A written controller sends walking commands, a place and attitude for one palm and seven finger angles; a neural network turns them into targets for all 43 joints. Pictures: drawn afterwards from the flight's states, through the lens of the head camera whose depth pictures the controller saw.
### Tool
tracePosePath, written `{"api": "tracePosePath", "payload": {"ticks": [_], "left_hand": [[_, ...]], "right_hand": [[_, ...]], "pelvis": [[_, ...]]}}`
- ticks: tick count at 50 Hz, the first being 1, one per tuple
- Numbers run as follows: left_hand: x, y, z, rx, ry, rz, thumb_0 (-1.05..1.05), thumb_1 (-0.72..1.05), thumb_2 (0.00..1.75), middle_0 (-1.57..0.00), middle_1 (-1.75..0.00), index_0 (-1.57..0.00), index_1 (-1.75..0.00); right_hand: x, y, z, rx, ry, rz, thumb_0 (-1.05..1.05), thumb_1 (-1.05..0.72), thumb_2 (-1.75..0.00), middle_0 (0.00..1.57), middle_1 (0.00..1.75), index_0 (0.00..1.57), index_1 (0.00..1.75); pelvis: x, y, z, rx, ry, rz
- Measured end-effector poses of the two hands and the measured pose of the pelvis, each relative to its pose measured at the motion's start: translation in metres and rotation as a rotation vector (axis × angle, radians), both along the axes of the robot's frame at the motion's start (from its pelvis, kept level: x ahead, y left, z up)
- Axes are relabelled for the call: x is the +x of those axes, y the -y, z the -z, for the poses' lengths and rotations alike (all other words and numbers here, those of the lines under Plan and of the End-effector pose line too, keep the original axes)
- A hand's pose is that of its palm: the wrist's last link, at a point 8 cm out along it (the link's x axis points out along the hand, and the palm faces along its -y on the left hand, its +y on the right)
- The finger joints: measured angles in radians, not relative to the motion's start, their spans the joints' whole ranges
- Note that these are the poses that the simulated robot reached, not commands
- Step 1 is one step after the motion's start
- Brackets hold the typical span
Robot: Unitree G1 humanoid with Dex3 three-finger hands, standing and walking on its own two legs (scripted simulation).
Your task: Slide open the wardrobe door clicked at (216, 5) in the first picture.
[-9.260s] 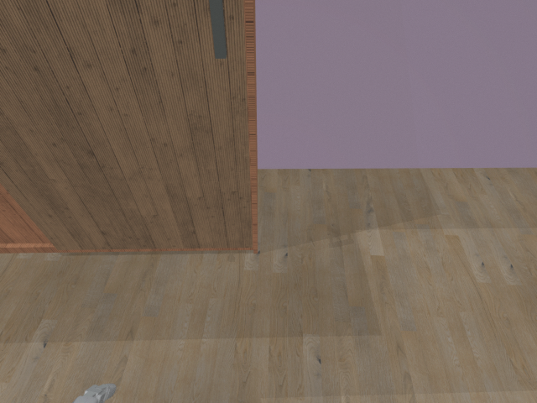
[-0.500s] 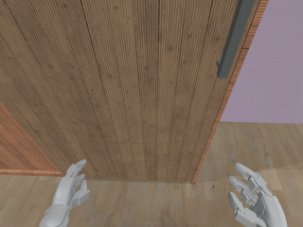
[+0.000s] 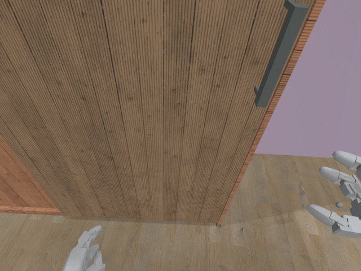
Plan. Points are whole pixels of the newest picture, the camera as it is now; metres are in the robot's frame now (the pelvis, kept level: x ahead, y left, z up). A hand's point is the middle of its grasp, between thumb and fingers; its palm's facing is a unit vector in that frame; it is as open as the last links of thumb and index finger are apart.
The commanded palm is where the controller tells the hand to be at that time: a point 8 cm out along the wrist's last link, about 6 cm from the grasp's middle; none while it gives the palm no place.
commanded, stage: raise the hand with hooked fingers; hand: right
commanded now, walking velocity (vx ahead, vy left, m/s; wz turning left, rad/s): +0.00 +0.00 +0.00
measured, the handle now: (273, 58) +0.50 -0.16 +0.26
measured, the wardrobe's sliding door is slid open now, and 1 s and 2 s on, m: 0.00 0.00 0.00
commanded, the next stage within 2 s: move the hooked fingers beside the handle in 1.20 s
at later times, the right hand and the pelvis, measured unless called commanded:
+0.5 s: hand out of the picture +0.24 -0.32 +0.22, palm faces +0.11 +0.98 -0.14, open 13.9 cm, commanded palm +0.19 -0.35 +0.25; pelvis -0.02 -0.04 +0.01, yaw -3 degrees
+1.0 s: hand out of the picture +0.24 -0.29 +0.26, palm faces -0.02 +0.98 -0.20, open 14.0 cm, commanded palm +0.21 -0.36 +0.29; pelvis -0.02 -0.03 +0.01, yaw -2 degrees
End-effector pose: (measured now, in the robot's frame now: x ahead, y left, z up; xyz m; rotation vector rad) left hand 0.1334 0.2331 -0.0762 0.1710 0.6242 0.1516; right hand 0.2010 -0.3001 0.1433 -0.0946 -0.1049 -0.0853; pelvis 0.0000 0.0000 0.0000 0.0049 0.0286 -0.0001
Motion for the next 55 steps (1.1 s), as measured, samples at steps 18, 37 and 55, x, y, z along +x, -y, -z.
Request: {"api": "tracePosePath", "payload": {"ticks": [18,37,55], "left_hand": [[0.072,0.059,-0.055,0.02,0.229,0.14,0.01,0.9,0.9,-0.2,-0.3,-0.2,-0.3],[0.053,0.084,-0.039,-0.02,0.104,0.209,0.01,0.9,0.9,-0.2,-0.31,-0.2,-0.3],[0.051,0.05,-0.042,-0.005,0.124,0.152,0.01,0.9,0.9,-0.2,-0.3,-0.2,-0.3]], "right_hand": [[0.002,0.049,-0.086,-0.069,0.154,-0.009,-0.01,0.37,-0.35,0.29,1.11,0.29,1.11],[0.004,0.099,-0.167,-0.106,0.148,0.054,-0.01,0.5,-0.3,0.3,1.2,0.3,1.2],[0.014,0.074,-0.165,-0.084,0.17,0.028,-0.01,0.5,-0.29,0.31,1.2,0.31,1.2]], "pelvis": [[-0.005,0.032,-0.011,0.011,0.087,0.031],[-0.021,0.037,-0.015,0.009,0.109,0.052],[-0.015,0.025,-0.015,0.003,0.107,0.037]]}}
